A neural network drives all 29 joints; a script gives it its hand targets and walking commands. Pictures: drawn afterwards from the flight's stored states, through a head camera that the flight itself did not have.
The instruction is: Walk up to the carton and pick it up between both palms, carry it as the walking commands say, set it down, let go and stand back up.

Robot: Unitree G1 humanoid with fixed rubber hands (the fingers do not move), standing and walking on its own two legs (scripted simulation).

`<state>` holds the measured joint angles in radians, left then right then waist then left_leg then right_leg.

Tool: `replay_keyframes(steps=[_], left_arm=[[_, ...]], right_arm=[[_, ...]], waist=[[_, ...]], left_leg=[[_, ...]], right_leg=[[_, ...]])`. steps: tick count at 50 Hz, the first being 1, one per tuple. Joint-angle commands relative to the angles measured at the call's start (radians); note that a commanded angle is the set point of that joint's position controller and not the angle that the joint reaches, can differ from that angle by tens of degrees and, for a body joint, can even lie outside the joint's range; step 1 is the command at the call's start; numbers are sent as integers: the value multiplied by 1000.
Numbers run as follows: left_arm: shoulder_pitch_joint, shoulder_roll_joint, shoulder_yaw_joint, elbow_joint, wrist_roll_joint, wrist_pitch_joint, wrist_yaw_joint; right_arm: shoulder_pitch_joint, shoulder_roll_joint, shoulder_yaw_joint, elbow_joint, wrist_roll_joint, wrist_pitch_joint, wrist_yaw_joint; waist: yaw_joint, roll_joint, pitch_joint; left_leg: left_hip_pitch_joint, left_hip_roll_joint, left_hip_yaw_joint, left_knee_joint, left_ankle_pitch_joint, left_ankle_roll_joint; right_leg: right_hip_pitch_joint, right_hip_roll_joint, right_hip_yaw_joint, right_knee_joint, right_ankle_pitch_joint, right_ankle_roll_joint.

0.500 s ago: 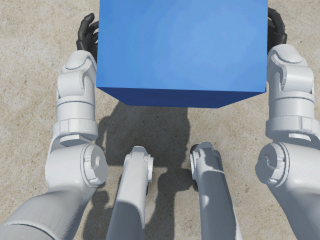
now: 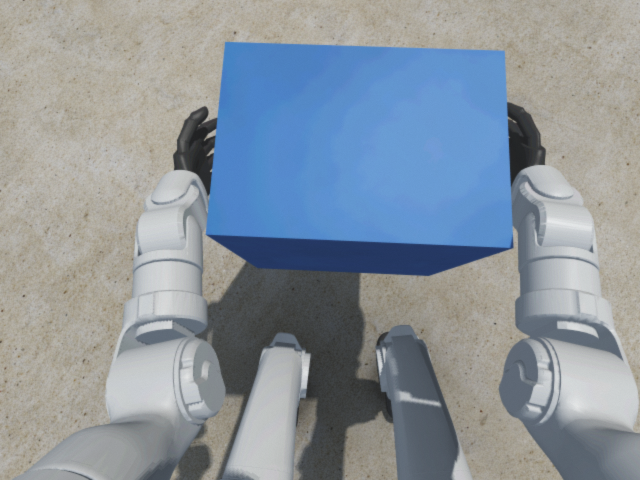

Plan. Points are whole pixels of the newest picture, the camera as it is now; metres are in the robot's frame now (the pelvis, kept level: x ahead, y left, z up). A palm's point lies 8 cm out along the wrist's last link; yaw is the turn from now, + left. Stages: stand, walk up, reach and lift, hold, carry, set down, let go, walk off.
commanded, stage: reach and lift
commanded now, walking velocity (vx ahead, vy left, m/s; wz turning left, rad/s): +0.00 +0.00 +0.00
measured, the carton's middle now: (350, 186) +0.46 -0.02 -0.14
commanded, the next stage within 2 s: none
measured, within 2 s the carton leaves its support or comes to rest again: neither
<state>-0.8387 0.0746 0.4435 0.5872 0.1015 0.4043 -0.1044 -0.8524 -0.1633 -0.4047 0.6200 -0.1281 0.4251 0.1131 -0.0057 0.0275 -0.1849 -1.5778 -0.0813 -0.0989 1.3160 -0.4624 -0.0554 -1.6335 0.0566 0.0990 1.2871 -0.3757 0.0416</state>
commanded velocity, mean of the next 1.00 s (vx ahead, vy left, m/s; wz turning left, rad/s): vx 0.00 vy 0.00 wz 0.00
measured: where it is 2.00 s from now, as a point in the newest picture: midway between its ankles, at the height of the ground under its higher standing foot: (341, 398)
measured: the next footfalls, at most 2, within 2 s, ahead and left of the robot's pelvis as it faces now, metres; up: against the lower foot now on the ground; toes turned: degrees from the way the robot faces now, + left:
none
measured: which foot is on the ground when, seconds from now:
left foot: down 0.00-1.00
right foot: down 0.00-1.00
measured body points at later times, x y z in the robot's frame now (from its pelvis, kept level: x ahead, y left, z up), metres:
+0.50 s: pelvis +0.02 +0.00 +0.06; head +0.22 -0.01 +0.47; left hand +0.44 +0.18 +0.00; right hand +0.43 -0.22 +0.00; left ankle +0.06 +0.14 -0.58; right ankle +0.09 -0.13 -0.58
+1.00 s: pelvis +0.04 +0.00 +0.12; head +0.19 -0.01 +0.55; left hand +0.42 +0.18 +0.07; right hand +0.41 -0.21 +0.07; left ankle +0.06 +0.14 -0.58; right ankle +0.09 -0.13 -0.58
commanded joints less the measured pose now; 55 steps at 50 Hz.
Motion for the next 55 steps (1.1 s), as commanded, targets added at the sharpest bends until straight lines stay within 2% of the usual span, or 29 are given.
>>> replay_keyframes(steps=[1, 34, 55], left_arm=[[-593, -934, -534, -72, -123, -20, -219], [-267, -997, -604, -125, -61, -15, -250], [-82, -979, -646, -197, -56, 11, -253]], right_arm=[[-577, 964, 514, -106, 151, -28, 231], [-274, 1020, 568, -186, 121, -28, 258], [-88, 1029, 620, -271, 109, -6, 252]], waist=[[-17, -47, -945], [-16, -33, -706], [-20, -30, -555]], left_leg=[[394, -64, 129, -167, 291, 39], [745, -39, 81, -507, 364, 48], [994, -30, 53, -716, 490, 45]], right_leg=[[748, 66, -138, -111, 345, -18], [1055, 50, -111, -445, 412, -26], [1313, 34, -93, -646, 521, -31]])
